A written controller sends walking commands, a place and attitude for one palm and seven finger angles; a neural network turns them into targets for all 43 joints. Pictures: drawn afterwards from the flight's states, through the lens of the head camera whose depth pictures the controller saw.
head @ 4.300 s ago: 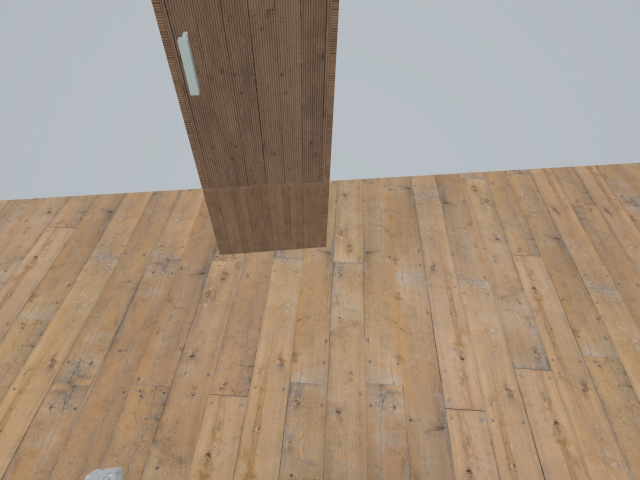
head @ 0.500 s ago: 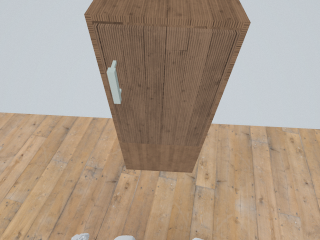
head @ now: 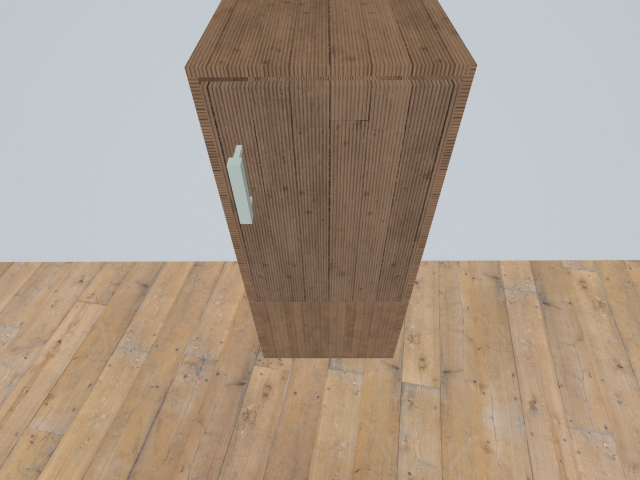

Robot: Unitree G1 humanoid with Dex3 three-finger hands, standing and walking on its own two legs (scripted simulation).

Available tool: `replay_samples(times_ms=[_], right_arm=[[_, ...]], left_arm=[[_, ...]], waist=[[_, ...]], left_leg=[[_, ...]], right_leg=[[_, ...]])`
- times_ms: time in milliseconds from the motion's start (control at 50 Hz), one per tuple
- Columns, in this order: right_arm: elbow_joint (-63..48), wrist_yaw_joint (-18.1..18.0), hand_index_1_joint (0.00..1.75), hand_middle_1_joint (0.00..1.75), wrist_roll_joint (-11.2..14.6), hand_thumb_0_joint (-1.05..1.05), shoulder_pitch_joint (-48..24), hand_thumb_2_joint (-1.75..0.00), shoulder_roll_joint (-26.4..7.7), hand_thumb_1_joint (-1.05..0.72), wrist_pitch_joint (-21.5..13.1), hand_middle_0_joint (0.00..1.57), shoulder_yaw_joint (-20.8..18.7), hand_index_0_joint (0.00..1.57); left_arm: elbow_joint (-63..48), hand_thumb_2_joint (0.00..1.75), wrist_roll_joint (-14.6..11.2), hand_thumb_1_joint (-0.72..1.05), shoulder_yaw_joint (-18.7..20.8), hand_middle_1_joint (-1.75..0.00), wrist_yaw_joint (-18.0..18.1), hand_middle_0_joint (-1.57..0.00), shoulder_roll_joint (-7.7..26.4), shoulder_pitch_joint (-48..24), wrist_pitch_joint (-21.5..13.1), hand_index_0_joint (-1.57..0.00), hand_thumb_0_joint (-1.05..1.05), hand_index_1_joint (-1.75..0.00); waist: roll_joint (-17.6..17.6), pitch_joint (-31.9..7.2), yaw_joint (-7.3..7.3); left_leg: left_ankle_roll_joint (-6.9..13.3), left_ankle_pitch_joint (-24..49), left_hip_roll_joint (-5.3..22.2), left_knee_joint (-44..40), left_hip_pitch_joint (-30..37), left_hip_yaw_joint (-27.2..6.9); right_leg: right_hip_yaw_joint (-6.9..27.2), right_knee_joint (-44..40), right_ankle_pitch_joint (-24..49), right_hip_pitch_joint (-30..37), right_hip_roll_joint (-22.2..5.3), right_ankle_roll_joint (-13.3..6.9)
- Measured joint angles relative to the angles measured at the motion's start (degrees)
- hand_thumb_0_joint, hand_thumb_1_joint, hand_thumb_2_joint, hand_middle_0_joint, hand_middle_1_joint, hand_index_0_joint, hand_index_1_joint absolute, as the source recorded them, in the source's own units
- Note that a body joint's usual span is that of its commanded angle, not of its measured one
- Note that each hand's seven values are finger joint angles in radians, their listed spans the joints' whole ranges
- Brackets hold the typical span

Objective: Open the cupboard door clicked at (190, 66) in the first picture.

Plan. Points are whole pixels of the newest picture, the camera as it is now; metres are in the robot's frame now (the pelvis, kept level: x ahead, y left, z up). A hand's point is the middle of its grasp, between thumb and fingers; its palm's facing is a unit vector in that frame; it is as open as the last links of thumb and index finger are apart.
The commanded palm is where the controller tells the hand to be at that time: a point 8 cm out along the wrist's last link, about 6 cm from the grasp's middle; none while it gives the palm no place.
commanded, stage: come to a stop and stand still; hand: left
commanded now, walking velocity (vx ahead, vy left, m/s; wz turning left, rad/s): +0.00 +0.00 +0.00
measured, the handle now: (242, 185) +0.58 +0.18 +0.03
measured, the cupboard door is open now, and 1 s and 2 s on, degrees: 0 0 0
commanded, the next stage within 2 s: look again from close up in 0.38 s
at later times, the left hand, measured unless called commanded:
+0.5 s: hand out of the picture -0.03 +0.13 -0.18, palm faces +0.04 -0.98 -0.17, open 7.3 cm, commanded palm none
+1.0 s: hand out of the picture -0.02 +0.17 -0.19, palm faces +0.07 -0.98 -0.17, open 7.3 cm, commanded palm none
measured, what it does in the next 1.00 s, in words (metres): stands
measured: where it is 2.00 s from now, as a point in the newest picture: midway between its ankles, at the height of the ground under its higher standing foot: outside the picture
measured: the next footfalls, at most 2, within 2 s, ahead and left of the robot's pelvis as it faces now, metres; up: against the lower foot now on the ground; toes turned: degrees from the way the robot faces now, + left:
none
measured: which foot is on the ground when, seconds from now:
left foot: down 0.00-1.00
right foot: down 0.00-1.00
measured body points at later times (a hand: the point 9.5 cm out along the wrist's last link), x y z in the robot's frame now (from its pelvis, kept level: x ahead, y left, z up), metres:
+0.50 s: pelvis -0.01 -0.02 +0.00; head +0.00 -0.03 +0.45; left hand -0.03 +0.18 -0.16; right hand -0.06 -0.22 -0.17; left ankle +0.03 +0.10 -0.74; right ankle -0.03 -0.11 -0.74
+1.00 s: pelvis -0.01 +0.00 -0.01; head -0.02 +0.02 +0.44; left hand -0.02 +0.23 -0.17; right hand +0.03 -0.23 -0.15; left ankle +0.03 +0.10 -0.74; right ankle -0.03 -0.11 -0.74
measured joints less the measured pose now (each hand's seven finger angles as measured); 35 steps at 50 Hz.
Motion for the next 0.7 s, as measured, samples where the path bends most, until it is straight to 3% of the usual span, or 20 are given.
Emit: replay_samples(times_ms=[240,480,540,600,700], right_arm=[[4.03,-0.09,0.30,0.30,-0.47,0.00,5.56,-0.90,2.56,-0.92,0.57,0.19,1.02,0.20],[4.64,-0.37,0.30,0.30,-0.51,0.00,7.16,-0.90,4.04,-0.91,0.15,0.19,1.06,0.20],[2.19,0.28,0.30,0.30,-0.60,0.00,6.28,-0.90,3.18,-0.91,-0.01,0.19,1.50,0.20],[-0.27,0.21,0.30,0.30,-0.71,0.00,5.66,-0.90,2.95,-0.91,-0.76,0.19,1.51,0.20],[-1.62,-0.10,0.30,0.30,-1.04,0.02,4.78,-0.90,1.79,-0.93,-0.46,0.19,1.35,0.20]], left_arm=[[0.10,0.90,-0.25,0.92,-0.02,-0.30,0.17,-0.20,-0.53,-1.58,0.02,-0.20,0.01,-0.30],[0.10,0.90,-0.40,0.91,0.24,-0.30,0.25,-0.20,-1.16,-0.69,-0.33,-0.20,0.00,-0.30],[-0.71,0.90,0.31,0.91,-0.43,-0.30,1.01,-0.20,-1.87,-0.28,-2.10,-0.20,0.00,-0.30],[-1.53,0.90,0.16,0.91,-0.57,-0.30,1.02,-0.20,-1.73,0.31,-2.48,-0.20,0.00,-0.30],[-2.86,0.90,0.39,0.91,-0.41,-0.30,0.81,-0.20,-0.83,0.31,-1.51,-0.20,0.00,-0.30]], waist=[[-1.16,-0.28,-1.02],[-0.85,0.18,-1.09],[0.71,1.06,-1.27],[0.28,0.97,-1.73],[-0.65,-0.47,-0.89]], left_leg=[[-1.21,1.12,1.56,-0.23,-0.16,-0.79],[-1.73,0.78,2.09,0.35,-1.05,-1.09],[-1.80,-1.46,3.34,5.20,-3.94,-1.89],[-1.32,-2.49,2.84,7.09,-4.40,-2.17],[-0.80,-3.60,1.81,8.70,-4.45,-2.33]], right_leg=[[-0.72,-0.99,1.26,0.27,1.64,-1.38],[-0.95,-0.84,1.04,-0.39,2.17,-1.93],[-1.54,-0.14,1.03,-1.26,3.27,-1.94],[-1.85,2.33,-0.46,-1.81,2.72,-1.85],[-2.11,4.79,-2.28,-2.00,1.60,-1.25]])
